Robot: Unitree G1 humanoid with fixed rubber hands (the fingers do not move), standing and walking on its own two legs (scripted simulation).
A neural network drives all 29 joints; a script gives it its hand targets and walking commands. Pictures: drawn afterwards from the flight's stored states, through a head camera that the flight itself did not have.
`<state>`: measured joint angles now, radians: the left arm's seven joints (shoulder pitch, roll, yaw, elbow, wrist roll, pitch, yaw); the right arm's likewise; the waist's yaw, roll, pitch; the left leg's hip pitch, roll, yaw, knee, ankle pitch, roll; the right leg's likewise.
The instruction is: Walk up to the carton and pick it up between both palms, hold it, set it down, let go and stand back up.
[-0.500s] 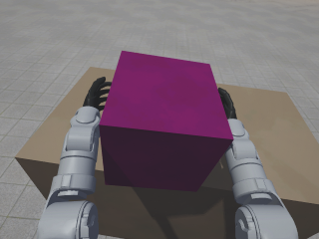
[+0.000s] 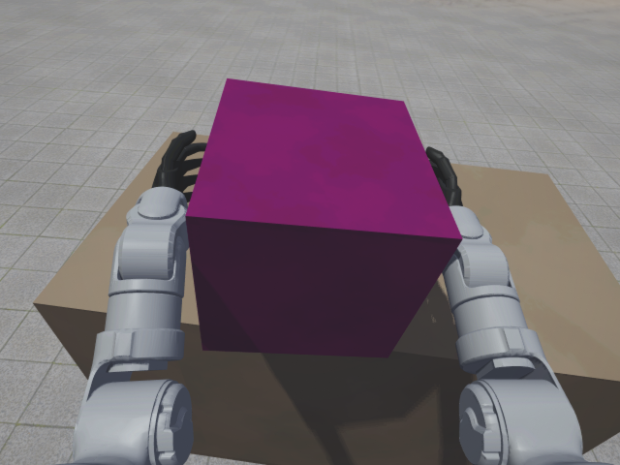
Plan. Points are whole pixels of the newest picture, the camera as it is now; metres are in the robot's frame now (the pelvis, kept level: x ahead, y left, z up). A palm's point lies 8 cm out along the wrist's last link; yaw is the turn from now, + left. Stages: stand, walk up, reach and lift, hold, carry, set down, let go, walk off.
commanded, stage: reach and lift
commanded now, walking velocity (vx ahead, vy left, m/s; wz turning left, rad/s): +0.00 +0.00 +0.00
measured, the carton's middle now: (308, 219) +0.40 -0.02 +0.15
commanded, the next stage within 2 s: hold in 0.74 s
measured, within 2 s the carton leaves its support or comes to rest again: neither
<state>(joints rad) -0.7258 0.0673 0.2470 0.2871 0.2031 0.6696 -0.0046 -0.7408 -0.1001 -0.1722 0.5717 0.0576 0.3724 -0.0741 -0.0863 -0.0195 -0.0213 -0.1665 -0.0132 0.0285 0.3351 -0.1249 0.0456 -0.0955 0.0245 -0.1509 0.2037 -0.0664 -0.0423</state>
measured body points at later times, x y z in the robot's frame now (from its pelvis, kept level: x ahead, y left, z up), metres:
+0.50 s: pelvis +0.00 +0.00 +0.00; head -0.03 +0.02 +0.45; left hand +0.40 +0.16 +0.21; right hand +0.39 -0.18 +0.21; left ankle +0.04 +0.08 -0.75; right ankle +0.04 -0.09 -0.75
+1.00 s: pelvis +0.01 +0.00 +0.00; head -0.04 +0.03 +0.45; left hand +0.39 +0.16 +0.23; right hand +0.39 -0.18 +0.23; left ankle +0.04 +0.08 -0.75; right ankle +0.04 -0.09 -0.75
